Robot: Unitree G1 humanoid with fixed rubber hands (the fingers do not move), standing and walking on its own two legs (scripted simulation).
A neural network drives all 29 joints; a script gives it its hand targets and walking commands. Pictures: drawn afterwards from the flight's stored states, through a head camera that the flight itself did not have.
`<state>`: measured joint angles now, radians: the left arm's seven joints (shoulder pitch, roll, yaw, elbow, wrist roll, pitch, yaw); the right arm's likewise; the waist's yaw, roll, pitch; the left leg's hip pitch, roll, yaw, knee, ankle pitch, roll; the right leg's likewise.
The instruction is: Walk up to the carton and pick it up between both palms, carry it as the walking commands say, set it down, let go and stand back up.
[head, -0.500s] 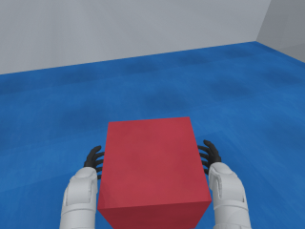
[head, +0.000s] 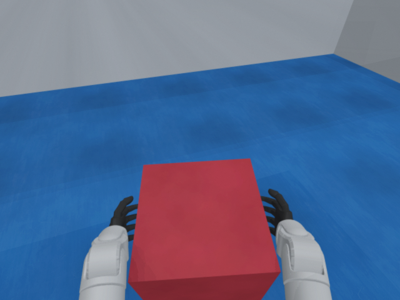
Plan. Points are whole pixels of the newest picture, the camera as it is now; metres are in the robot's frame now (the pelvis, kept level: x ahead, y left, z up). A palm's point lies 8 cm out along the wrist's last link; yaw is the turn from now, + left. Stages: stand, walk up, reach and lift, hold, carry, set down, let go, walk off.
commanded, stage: hold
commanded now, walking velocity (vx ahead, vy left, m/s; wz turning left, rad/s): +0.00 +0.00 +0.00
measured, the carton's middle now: (201, 237) +0.30 +0.00 -0.03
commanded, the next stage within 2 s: carry in 1.40 s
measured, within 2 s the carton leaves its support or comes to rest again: neither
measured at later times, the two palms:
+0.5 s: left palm (119, 231) +0.27 +0.16 +0.04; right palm (282, 224) +0.28 -0.17 +0.05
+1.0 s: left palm (119, 233) +0.27 +0.16 +0.04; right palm (283, 226) +0.27 -0.17 +0.05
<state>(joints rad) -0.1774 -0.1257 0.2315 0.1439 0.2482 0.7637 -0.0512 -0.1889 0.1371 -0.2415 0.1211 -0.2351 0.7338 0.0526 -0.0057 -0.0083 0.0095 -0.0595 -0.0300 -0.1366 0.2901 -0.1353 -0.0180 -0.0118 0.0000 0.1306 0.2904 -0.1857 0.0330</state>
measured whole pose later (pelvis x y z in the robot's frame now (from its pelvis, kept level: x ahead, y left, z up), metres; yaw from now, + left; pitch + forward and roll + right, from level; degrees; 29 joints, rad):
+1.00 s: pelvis +0.00 +0.00 +0.00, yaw +0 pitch -6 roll +0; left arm -0.17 -0.13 0.23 0.13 0.24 0.77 -0.05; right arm -0.18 0.14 -0.24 0.12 -0.23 0.73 0.05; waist 0.00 0.00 0.01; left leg -0.06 -0.03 -0.13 0.30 -0.14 -0.02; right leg -0.02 0.00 0.13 0.30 -0.19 0.03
